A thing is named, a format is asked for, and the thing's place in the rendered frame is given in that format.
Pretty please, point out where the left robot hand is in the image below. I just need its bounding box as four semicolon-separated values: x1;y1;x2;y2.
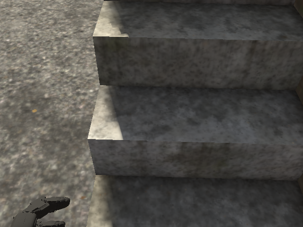
10;196;70;227

